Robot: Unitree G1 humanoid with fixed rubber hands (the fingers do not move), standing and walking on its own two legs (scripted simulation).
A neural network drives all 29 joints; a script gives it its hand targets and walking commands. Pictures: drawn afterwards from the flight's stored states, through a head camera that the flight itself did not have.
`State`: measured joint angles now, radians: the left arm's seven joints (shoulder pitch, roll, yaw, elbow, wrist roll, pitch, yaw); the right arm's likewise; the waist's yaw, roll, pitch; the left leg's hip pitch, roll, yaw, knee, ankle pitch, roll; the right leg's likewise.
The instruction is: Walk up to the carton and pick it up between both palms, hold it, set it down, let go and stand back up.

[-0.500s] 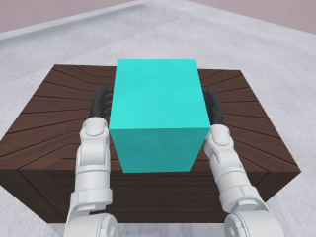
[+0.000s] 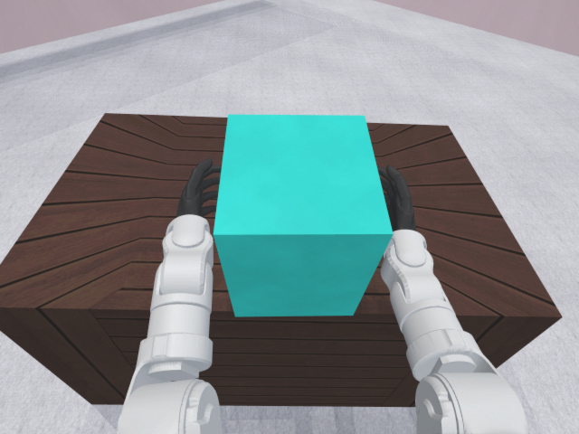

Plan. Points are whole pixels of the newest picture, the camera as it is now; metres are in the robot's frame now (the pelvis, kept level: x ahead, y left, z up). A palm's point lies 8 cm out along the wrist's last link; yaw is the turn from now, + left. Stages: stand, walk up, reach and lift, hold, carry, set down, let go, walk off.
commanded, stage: set down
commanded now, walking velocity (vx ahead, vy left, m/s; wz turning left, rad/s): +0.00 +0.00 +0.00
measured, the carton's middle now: (295, 222) +0.41 -0.01 +0.07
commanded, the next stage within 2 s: none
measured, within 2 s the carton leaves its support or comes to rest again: neither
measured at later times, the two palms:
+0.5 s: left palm (218, 218) +0.40 +0.11 +0.10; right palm (410, 220) +0.39 -0.18 +0.10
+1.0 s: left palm (215, 220) +0.42 +0.12 +0.07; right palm (394, 217) +0.42 -0.17 +0.08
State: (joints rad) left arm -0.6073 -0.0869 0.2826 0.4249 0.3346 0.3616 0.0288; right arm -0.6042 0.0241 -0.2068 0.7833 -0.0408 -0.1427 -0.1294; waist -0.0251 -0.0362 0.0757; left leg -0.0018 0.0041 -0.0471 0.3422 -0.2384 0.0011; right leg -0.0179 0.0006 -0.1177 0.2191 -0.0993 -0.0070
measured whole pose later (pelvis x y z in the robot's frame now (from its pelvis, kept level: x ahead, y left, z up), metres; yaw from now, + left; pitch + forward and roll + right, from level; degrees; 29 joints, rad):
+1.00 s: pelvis +0.02 -0.01 +0.00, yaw -2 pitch +5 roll -2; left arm -0.73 -0.09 0.41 0.88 0.32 0.01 0.09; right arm -0.74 0.03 -0.53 1.04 -0.32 -0.29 -0.05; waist 0.01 -0.01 -0.04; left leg -0.19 0.02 -0.02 0.35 -0.25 -0.01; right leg -0.22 0.02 -0.10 0.23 -0.11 -0.02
